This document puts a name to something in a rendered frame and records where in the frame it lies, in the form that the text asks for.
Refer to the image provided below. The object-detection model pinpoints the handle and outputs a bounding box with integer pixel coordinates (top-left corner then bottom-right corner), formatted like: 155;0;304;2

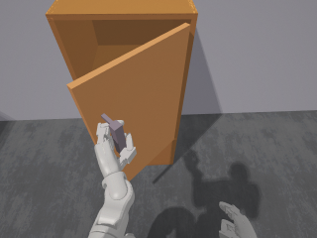
101;113;127;154

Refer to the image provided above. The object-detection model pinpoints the cupboard door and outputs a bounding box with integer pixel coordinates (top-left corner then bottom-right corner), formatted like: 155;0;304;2
66;23;191;181

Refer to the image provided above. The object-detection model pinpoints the robot left forearm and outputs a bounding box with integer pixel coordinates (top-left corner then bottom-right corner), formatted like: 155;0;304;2
88;171;135;238

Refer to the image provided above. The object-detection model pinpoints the robot left hand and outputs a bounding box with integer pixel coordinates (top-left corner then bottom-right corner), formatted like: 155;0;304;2
94;120;137;178

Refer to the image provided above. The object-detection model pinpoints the robot right hand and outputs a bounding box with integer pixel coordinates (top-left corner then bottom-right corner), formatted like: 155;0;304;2
219;201;258;238

